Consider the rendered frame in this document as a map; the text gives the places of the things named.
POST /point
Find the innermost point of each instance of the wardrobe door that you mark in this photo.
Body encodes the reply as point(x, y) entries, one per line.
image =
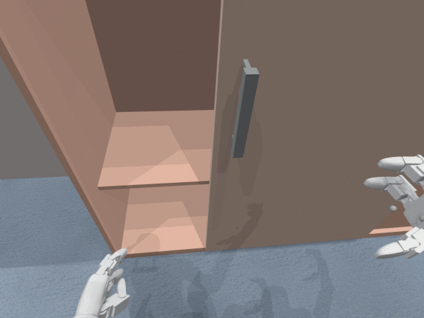
point(398, 219)
point(340, 87)

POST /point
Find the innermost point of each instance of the robot left hand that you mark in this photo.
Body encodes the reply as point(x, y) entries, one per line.
point(100, 285)

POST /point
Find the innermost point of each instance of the robot right hand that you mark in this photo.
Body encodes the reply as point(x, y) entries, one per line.
point(412, 242)

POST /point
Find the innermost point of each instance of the handle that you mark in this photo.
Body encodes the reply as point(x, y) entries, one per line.
point(247, 94)

